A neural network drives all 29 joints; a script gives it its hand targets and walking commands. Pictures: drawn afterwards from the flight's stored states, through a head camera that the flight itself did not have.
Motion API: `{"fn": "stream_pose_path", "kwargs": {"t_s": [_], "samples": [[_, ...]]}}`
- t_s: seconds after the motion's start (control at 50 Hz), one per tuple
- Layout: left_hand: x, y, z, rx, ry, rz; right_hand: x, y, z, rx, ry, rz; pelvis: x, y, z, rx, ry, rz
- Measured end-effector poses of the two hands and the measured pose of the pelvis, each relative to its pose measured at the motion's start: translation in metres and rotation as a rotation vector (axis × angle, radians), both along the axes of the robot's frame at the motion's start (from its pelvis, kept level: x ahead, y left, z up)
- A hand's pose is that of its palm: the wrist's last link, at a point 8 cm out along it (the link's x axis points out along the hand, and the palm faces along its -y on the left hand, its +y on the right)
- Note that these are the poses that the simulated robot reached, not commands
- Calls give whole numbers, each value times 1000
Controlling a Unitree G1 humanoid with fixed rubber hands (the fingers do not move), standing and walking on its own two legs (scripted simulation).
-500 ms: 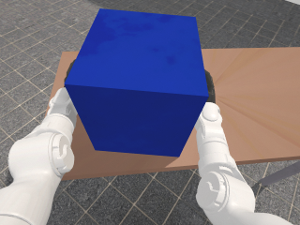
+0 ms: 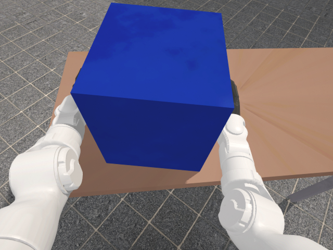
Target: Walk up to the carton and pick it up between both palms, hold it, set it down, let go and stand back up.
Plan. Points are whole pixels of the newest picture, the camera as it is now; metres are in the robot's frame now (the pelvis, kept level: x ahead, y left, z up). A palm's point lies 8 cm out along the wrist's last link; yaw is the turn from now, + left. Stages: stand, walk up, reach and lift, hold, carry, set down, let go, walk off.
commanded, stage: set down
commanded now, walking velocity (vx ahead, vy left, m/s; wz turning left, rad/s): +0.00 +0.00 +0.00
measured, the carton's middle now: (159, 94) +0.47 +0.01 +0.06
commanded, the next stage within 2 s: none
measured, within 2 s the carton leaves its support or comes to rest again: neither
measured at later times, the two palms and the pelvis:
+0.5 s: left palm (88, 107) +0.47 +0.21 +0.00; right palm (236, 113) +0.44 -0.20 +0.02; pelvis +0.02 +0.00 +0.00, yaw +0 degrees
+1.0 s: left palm (85, 129) +0.42 +0.22 -0.02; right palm (238, 151) +0.34 -0.20 -0.02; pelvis +0.02 +0.01 +0.00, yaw -1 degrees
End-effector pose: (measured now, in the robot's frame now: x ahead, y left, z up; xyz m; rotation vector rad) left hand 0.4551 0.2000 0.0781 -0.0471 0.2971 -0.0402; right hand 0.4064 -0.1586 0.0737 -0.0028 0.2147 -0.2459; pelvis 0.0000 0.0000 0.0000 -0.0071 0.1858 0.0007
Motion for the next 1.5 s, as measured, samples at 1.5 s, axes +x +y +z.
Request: {"fn": "stream_pose_path", "kwargs": {"t_s": [1.5], "samples": [[-105, 45, -25, 106, 8, -37, -118, -9, -28, 52, 24, 1, -33, 6, 0, -4, 21, -3]]}}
